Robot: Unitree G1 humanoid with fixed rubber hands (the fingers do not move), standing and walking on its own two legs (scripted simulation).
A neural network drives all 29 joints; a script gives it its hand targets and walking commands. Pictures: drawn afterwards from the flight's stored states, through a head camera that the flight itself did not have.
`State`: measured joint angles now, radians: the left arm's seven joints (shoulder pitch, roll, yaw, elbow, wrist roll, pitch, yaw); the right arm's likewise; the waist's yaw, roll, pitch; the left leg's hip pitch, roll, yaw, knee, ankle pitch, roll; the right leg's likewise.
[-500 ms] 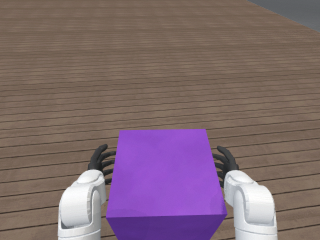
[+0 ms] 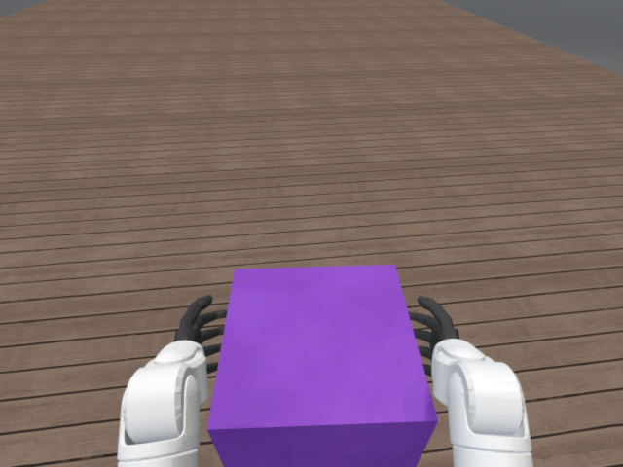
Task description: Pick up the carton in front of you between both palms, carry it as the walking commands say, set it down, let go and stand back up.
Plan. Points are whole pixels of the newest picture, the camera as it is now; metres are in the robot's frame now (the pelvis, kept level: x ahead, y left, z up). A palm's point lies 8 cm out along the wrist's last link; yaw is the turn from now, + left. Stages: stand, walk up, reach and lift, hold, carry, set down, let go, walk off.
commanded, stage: carry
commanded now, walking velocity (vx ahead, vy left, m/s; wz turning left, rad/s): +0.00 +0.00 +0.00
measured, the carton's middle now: (318, 387) +0.26 +0.00 +0.00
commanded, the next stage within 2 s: hold in 1.06 s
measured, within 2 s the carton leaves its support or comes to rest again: neither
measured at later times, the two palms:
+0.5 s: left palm (195, 385) +0.24 +0.15 +0.05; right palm (440, 382) +0.24 -0.15 +0.04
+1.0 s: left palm (198, 381) +0.25 +0.15 +0.04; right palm (440, 378) +0.25 -0.15 +0.04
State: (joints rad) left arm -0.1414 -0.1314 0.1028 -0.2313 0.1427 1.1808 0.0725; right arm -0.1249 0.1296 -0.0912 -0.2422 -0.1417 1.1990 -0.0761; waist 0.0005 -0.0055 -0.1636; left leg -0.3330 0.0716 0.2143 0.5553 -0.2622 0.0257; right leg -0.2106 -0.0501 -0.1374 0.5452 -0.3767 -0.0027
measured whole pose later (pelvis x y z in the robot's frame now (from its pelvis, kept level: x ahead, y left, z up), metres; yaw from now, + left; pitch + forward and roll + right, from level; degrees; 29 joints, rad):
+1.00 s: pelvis -0.04 +0.00 +0.00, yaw +0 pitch +2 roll +0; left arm -0.20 -0.14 0.16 0.17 0.24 0.73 0.03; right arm -0.19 0.14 -0.16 0.17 -0.24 0.74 -0.03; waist 0.00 0.00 -0.11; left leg -0.35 0.08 0.20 0.51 -0.18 0.03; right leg -0.25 -0.04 -0.14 0.53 -0.32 -0.02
